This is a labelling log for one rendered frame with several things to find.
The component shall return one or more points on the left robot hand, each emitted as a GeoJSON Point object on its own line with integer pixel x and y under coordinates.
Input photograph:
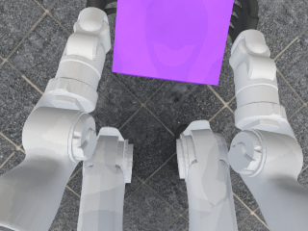
{"type": "Point", "coordinates": [101, 4]}

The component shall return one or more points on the robot right foot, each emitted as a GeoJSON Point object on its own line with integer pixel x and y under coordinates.
{"type": "Point", "coordinates": [177, 135]}

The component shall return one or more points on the robot left forearm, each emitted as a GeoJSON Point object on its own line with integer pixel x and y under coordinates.
{"type": "Point", "coordinates": [75, 84]}

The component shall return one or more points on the right robot hand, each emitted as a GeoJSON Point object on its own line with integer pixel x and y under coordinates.
{"type": "Point", "coordinates": [246, 19]}

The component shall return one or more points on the robot left upper arm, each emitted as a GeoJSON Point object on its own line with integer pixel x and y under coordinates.
{"type": "Point", "coordinates": [55, 140]}

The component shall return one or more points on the robot right upper arm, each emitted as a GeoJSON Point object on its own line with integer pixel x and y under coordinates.
{"type": "Point", "coordinates": [269, 163]}

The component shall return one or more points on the right robot thigh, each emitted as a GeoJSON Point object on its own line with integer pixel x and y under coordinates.
{"type": "Point", "coordinates": [208, 182]}

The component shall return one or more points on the carton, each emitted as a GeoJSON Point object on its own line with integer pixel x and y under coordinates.
{"type": "Point", "coordinates": [173, 40]}

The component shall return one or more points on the robot right forearm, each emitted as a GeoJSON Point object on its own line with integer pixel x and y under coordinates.
{"type": "Point", "coordinates": [256, 88]}

